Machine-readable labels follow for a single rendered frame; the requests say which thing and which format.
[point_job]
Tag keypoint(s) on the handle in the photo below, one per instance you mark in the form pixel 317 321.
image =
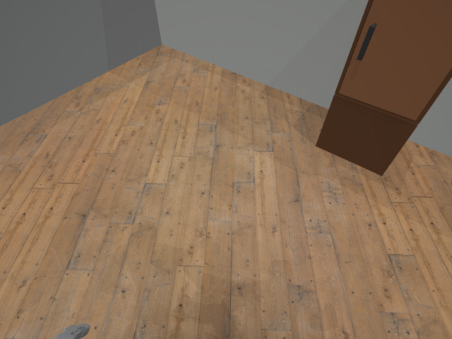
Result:
pixel 366 41

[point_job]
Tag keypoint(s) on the robot left hand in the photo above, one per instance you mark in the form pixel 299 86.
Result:
pixel 74 332

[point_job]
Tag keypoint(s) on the cupboard door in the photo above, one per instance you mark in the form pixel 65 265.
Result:
pixel 408 56

